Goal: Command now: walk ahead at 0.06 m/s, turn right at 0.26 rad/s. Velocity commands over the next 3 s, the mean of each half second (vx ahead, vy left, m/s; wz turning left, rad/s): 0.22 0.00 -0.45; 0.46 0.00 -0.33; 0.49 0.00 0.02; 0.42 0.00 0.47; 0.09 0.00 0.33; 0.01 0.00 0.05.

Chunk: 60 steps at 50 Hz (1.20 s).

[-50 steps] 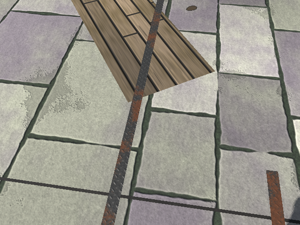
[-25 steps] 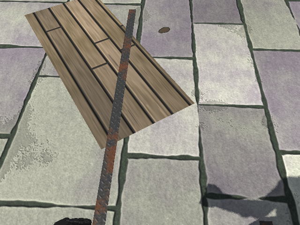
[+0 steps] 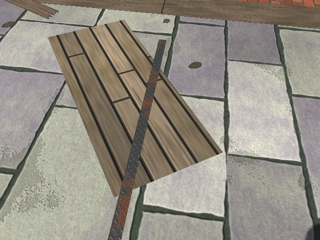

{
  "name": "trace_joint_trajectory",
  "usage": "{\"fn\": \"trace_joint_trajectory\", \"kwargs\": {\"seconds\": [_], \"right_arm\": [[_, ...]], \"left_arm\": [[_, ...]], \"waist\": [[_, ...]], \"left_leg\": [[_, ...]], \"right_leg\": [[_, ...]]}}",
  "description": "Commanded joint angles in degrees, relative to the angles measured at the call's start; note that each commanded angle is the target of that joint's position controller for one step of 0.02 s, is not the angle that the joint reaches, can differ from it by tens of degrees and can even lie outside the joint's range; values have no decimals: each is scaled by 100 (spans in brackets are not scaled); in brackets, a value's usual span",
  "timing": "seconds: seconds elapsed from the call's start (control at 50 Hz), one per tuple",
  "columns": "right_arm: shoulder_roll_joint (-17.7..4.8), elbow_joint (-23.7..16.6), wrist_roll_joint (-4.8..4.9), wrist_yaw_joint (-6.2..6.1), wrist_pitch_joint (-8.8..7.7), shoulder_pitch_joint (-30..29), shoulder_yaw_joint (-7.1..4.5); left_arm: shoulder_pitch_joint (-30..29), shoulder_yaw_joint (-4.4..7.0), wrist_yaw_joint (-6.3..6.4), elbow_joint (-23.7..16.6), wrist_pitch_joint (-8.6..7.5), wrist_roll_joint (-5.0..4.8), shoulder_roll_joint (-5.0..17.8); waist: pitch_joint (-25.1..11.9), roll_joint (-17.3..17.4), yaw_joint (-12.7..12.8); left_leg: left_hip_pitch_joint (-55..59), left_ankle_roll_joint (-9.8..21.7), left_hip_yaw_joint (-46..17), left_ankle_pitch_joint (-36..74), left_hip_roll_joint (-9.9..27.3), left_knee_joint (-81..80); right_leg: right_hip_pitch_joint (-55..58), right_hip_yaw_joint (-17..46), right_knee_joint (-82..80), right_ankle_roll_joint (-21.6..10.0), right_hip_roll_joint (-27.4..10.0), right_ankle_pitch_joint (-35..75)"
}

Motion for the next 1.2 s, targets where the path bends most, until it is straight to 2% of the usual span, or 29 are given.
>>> {"fn": "trace_joint_trajectory", "kwargs": {"seconds": [0.02,0.06,0.08,0.12,0.16,0.2,0.26,0.28,0.3,0.32,0.34,0.36,0.38,0.4,0.42,0.46,0.6,0.68,0.74,0.78,0.8,0.82,0.84,0.86,0.88,0.92,0.98,1.12,1.2], "right_arm": [[-1059,-70,100,-81,-44,706,-269],[-1014,-185,24,-124,-16,616,-292],[-1063,-232,-2,-175,5,580,-318],[-1023,-373,-12,-229,48,159,-335],[-1020,-427,-52,-171,46,94,-369],[-1204,-451,-23,-99,37,81,-451],[-1450,-538,32,21,39,-132,-574],[-1370,-573,14,56,65,-217,-582],[-1120,-644,-46,112,103,-342,-536],[-482,-1095,16,180,94,-786,-349],[-792,-1334,-117,212,37,-1404,-374],[-980,-1329,-13,291,-41,-1199,-417],[-1091,-1170,3,351,-121,-863,-434],[-1131,-1053,-74,373,-169,-678,-456],[-1093,-955,-140,396,-180,-534,-451],[-972,-1032,-125,405,-145,-597,-433],[-890,-1610,-69,422,-116,-1697,-334],[-824,-1873,-39,486,-191,-2066,-246],[-956,-1801,-10,443,-250,-1430,-283],[-1220,-1374,10,301,-315,-9,-422],[-1518,-1227,-96,209,-373,916,-509],[-2139,-1153,-244,197,-361,1473,-634],[-1877,-1065,-78,256,-278,1199,-615],[-1446,-1221,-22,274,-273,510,-514],[-1077,-1261,-12,303,-316,179,-419],[-851,-1089,-26,293,-397,228,-323],[-888,-837,36,321,-531,662,-312],[-989,-543,79,321,-526,1319,-298],[-1102,-392,49,277,-492,1655,-303]], "left_arm": [[401,135,64,-281,92,-68,441],[5,298,62,-456,231,-9,642],[-106,349,36,-511,299,38,639],[-22,357,18,-544,376,85,435],[-21,349,-19,-575,380,78,369],[-237,374,-110,-733,390,64,445],[143,398,-218,-725,366,58,432],[612,426,-235,-540,341,66,450],[1106,487,-225,-353,288,81,615],[1395,616,-171,-457,231,114,1317],[1073,560,-87,-551,224,110,1239],[636,549,-21,-674,212,86,1261],[335,559,-23,-799,156,34,1273],[191,579,-38,-880,83,-12,1301],[220,542,-55,-879,6,-16,1142],[598,513,-95,-758,-105,-47,996],[1299,549,-57,-654,-140,-2,1069],[1421,531,-5,-577,-169,20,1073],[1069,542,19,-612,-208,23,1217],[908,562,-25,-599,-236,30,1325],[905,516,-62,-693,-258,8,1149],[1577,401,-92,-758,-261,-172,511],[1545,476,-79,-685,-250,-47,984],[988,497,-95,-782,-221,35,1074],[487,461,-151,-875,-232,81,1002],[307,444,-221,-947,-157,159,878],[243,398,-289,-954,-46,191,717],[-1614,218,-385,-1536,-42,120,510],[-2155,210,-347,-1699,-57,82,616]], "waist": [[-299,1074,-206],[-219,1067,-331],[-176,839,-275],[-154,565,-4],[-253,726,-44],[-237,960,-137],[-226,627,116],[-173,353,287],[11,-482,492],[218,-2152,640],[812,-1065,533],[945,-777,171],[847,-601,-35],[634,-519,-97],[420,-446,-102],[167,-396,-61],[297,-543,329],[353,-644,437],[230,-680,59],[-493,-409,-559],[-1142,-31,-908],[-1924,1350,-661],[-1662,1242,-518],[-624,640,-299],[-215,133,-292],[-5,358,-77],[-52,446,27],[259,410,-302],[286,427,-443]], "left_leg": [[1043,1017,-1458,2317,1718,-774],[686,1455,-1587,2349,2064,-1124],[497,1527,-1388,2353,2057,-1194],[232,1286,-830,1969,1739,-1178],[188,1010,-586,41,1506,-1389],[19,945,-613,-1294,1542,-1649],[-538,755,-399,-2351,1596,-1496],[-1061,562,-113,-2765,1411,-984],[-1709,289,460,-3009,1018,315],[-3185,-137,967,-2651,5,2246],[-3397,-112,-66,-1663,103,2651],[-3206,-117,-232,-942,262,2627],[-2925,-141,-266,-459,315,2497],[-2745,-153,-245,-176,299,2437],[-2574,-165,-195,86,268,2474],[-2628,-177,-182,329,207,2454],[-2951,-391,-149,669,112,1559],[-2389,-204,35,757,14,777],[-1044,115,110,575,-165,256],[751,357,200,499,-385,-166],[2093,590,-757,-274,488,-271],[3575,1248,-3500,-1190,2106,-707],[3044,1448,-4883,-1822,2283,-1577],[2107,1381,-3992,-2041,2100,-1644],[1400,1282,-3119,-1416,1782,-1720],[753,1055,-2060,-155,1299,-1893],[728,1106,-1469,1088,1161,-1995],[884,951,-564,2025,818,-2210],[1449,899,-572,2502,1041,-1989]], "right_leg": [[-1033,291,874,-1,-156,-722],[-1329,223,2541,102,-56,-1747],[-1438,353,3139,150,-199,-1815],[-1358,437,3139,277,-402,-1504],[-1172,273,2394,270,-447,-1283],[-839,93,1726,190,-384,-1330],[220,-247,530,-22,-200,-729],[878,-232,160,-134,-46,-743],[1257,558,-599,-327,-396,-1517],[1296,3815,-2020,-972,-2188,-3815],[566,4442,-2651,-1149,-2340,-3941],[230,4037,-2584,-1100,-2210,-3359],[313,3475,-2486,-940,-1905,-2347],[560,3019,-2366,-835,-1649,-1406],[731,2653,-2242,-781,-1448,-603],[1112,2414,-2044,-769,-1345,282],[1407,2473,-1771,-908,-1306,1368],[1445,2307,-1524,-793,-1314,2454],[1185,2187,-1195,-511,-1365,3577],[1017,1794,395,-298,-1009,4790],[174,1620,1845,-215,-711,3515],[-1517,1139,3849,29,230,-166],[-2212,1251,4576,-53,238,-1178],[-2455,1222,4729,-104,-154,-677],[-2353,1169,4427,-112,-373,-276],[-1984,1047,3911,-53,-626,-106],[-2009,788,3582,73,-696,16],[-2278,186,1435,336,-797,1374],[-2036,83,710,231,-648,1414]]}}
